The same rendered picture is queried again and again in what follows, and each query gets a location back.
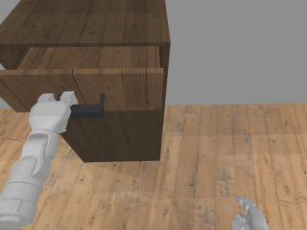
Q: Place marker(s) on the robot left forearm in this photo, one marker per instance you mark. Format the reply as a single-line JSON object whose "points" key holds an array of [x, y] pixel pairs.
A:
{"points": [[21, 191]]}

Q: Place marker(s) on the drawer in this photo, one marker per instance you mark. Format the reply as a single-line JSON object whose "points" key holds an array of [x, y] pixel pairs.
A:
{"points": [[130, 77]]}

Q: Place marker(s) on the right robot hand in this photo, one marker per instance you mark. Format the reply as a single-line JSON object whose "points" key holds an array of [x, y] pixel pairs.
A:
{"points": [[255, 219]]}

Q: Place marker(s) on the handle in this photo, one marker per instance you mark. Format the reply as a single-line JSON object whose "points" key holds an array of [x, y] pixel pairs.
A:
{"points": [[86, 111]]}

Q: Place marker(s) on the cabinet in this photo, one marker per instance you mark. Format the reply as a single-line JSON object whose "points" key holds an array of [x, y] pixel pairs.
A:
{"points": [[122, 135]]}

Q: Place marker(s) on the left robot hand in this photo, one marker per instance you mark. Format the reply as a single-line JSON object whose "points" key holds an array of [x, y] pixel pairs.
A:
{"points": [[52, 115]]}

